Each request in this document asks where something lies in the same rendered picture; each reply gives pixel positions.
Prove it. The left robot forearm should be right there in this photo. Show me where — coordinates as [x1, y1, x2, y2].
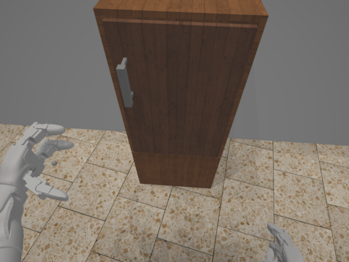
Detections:
[0, 184, 28, 262]

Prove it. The right robot hand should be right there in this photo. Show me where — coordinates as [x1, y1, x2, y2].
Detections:
[263, 222, 305, 262]

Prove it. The left robot hand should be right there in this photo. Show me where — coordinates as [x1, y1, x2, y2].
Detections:
[0, 122, 74, 201]

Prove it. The cupboard door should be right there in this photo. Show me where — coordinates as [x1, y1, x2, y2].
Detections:
[102, 18, 258, 157]

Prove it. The handle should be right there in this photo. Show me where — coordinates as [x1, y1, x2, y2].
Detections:
[116, 57, 134, 108]

